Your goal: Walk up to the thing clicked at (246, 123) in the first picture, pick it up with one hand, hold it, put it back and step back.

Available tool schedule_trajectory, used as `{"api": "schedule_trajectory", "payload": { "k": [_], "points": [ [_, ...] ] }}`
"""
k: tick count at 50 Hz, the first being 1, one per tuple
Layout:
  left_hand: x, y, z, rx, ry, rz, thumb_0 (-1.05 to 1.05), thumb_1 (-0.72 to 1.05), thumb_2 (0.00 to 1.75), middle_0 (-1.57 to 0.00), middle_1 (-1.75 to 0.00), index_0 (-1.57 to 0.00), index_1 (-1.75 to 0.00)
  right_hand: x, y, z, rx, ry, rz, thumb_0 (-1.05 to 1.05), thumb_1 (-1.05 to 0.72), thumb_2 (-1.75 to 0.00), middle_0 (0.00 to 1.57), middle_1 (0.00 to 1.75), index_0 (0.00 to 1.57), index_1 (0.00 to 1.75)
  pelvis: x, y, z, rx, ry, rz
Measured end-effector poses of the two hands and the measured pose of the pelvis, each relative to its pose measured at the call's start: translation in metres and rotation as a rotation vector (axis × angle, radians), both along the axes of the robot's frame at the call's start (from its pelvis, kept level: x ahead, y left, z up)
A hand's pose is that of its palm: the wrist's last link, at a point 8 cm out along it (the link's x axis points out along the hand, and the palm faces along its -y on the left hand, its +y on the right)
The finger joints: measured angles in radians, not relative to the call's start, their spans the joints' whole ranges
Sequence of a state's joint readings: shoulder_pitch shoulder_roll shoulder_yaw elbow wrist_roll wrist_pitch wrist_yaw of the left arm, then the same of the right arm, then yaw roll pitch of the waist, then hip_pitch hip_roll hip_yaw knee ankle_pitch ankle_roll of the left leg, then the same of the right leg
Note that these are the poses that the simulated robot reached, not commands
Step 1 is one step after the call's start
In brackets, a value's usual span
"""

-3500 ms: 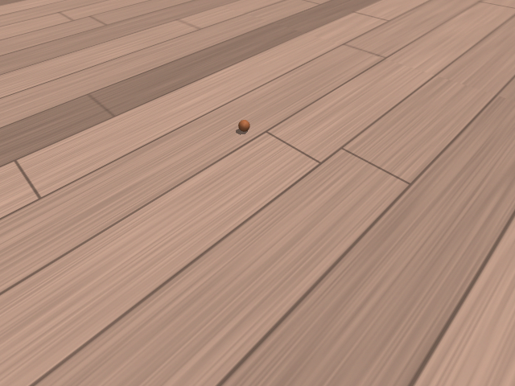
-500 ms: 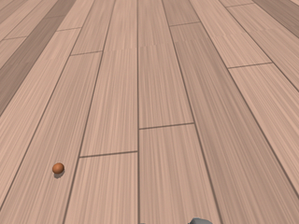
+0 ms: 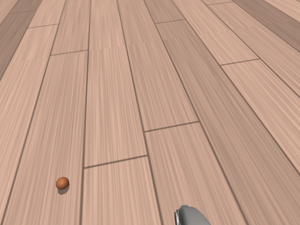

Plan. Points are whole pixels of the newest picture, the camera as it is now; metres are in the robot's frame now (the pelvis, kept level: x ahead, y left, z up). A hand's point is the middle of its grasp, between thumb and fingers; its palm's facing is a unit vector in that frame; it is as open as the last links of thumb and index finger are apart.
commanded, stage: walk up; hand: left
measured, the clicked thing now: (62, 183) +0.53 +0.60 -0.70
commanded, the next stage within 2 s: none
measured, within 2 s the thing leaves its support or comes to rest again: neither
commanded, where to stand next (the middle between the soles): +0.13 +0.42 m, yaw -7 degrees
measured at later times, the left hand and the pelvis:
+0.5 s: hand out of the picture +0.10 +0.58 -0.13, palm faces -0.05 -0.74 -0.67, open 7.4 cm; pelvis +0.02 +0.23 -0.03, yaw -3 degrees
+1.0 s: hand out of the picture +0.11 +0.74 -0.12, palm faces -0.09 -0.80 -0.60, open 7.4 cm; pelvis +0.03 +0.43 -0.02, yaw -5 degrees
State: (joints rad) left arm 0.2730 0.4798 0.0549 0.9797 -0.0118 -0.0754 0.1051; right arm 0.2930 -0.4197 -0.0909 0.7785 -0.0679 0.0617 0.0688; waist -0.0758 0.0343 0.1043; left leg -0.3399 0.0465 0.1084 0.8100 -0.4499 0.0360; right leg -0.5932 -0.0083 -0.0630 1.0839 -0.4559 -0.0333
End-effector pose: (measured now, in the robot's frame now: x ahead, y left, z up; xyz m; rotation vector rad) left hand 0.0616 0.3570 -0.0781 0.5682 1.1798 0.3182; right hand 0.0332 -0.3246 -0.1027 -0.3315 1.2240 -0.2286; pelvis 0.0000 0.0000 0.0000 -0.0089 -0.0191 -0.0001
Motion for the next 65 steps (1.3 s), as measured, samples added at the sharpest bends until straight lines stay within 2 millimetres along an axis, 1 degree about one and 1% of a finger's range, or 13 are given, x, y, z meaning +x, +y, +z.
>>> {"api": "schedule_trajectory", "payload": {
  "k": [5,12,17,23,25,28,35,41,48,53,56,59,65],
  "points": [
    [0.033,0.006,0.000,-0.027,-0.047,-0.070,0.01,0.90,0.90,-0.21,-0.31,-0.20,-0.30,-0.009,0.033,-0.017,0.032,0.061,-0.029,0.01,-0.90,-0.90,0.21,0.30,0.21,0.30,0.013,0.029,-0.004,0.004,-0.002,-0.023],
    [0.035,0.053,0.016,-0.001,-0.107,-0.052,0.01,0.90,0.89,-0.21,-0.31,-0.21,-0.30,0.030,0.087,-0.026,0.056,0.025,0.015,0.01,-0.90,-0.90,0.21,0.30,0.21,0.30,0.018,0.080,-0.002,-0.025,-0.025,-0.020],
    [0.029,0.113,0.024,0.041,-0.092,-0.070,0.01,0.90,0.89,-0.21,-0.31,-0.21,-0.30,0.063,0.121,-0.021,0.044,-0.068,0.039,0.01,-0.90,-0.90,0.21,0.30,0.21,0.30,0.020,0.126,-0.006,-0.010,-0.017,-0.032],
    [0.027,0.214,0.010,0.096,-0.073,-0.065,0.01,0.89,0.90,-0.21,-0.31,-0.21,-0.30,0.084,0.171,-0.017,-0.035,-0.135,0.062,0.01,-0.90,-0.90,0.20,0.30,0.21,0.30,0.020,0.202,-0.028,-0.004,-0.002,-0.044],
    [0.027,0.247,0.002,0.117,-0.056,-0.036,0.01,0.90,0.90,-0.21,-0.31,-0.21,-0.30,0.079,0.193,-0.017,-0.054,-0.144,0.057,0.01,-0.91,-0.90,0.20,0.30,0.21,0.30,0.020,0.225,-0.034,0.012,-0.015,-0.058],
    [0.034,0.272,-0.003,0.112,-0.026,-0.012,0.01,0.90,0.90,-0.21,-0.31,-0.20,-0.30,0.063,0.228,-0.014,-0.040,-0.115,0.019,0.01,-0.91,-0.90,0.20,0.30,0.21,0.30,0.024,0.248,-0.028,-0.011,-0.012,-0.059],
    [0.051,0.281,-0.006,0.005,-0.013,-0.066,0.01,0.90,0.90,-0.21,-0.30,-0.20,-0.30,0.030,0.292,-0.015,0.018,-0.015,-0.029,0.01,-0.90,-0.90,0.21,0.30,0.21,0.30,0.035,0.288,-0.011,-0.009,-0.007,-0.073],
    [0.041,0.307,0.001,-0.014,-0.042,-0.073,0.01,0.90,0.90,-0.21,-0.31,-0.21,-0.30,0.036,0.339,-0.026,0.035,0.023,-0.016,0.01,-0.90,-0.90,0.21,0.30,0.21,0.30,0.034,0.335,-0.008,-0.023,-0.026,-0.069],
    [0.037,0.389,0.011,0.026,-0.040,-0.076,0.01,0.89,0.89,-0.21,-0.31,-0.21,-0.30,0.059,0.393,-0.021,0.032,-0.066,-0.013,0.01,-0.90,-0.90,0.21,0.30,0.21,0.30,0.032,0.403,-0.011,0.006,-0.021,-0.079],
    [0.055,0.456,-0.011,0.025,-0.054,-0.047,0.01,0.90,0.90,-0.21,-0.31,-0.21,-0.30,0.046,0.435,-0.028,-0.036,-0.088,-0.053,0.01,-0.90,-0.90,0.20,0.30,0.21,0.30,0.037,0.455,-0.030,0.018,-0.027,-0.097],
    [0.070,0.470,-0.021,-0.018,-0.039,-0.046,0.01,0.90,0.90,-0.21,-0.30,-0.20,-0.30,0.031,0.464,-0.024,-0.033,-0.050,-0.084,0.01,-0.90,-0.90,0.20,0.30,0.21,0.30,0.042,0.469,-0.025,0.007,-0.027,-0.103],
    [0.083,0.470,-0.028,-0.080,-0.016,-0.059,0.01,0.91,0.90,-0.20,-0.30,-0.20,-0.30,0.023,0.485,-0.014,-0.029,-0.027,-0.094,0.01,-0.90,-0.90,0.21,0.30,0.21,0.30,0.048,0.476,-0.016,0.000,-0.021,-0.110],
    [0.109,0.450,-0.039,-0.177,0.036,-0.090,0.01,0.91,0.90,-0.20,-0.30,-0.20,-0.30,0.011,0.488,0.005,-0.083,0.021,-0.112,0.01,-0.90,-0.90,0.21,0.30,0.21,0.30,0.061,0.482,-0.005,-0.005,0.002,-0.133]
  ]
}}
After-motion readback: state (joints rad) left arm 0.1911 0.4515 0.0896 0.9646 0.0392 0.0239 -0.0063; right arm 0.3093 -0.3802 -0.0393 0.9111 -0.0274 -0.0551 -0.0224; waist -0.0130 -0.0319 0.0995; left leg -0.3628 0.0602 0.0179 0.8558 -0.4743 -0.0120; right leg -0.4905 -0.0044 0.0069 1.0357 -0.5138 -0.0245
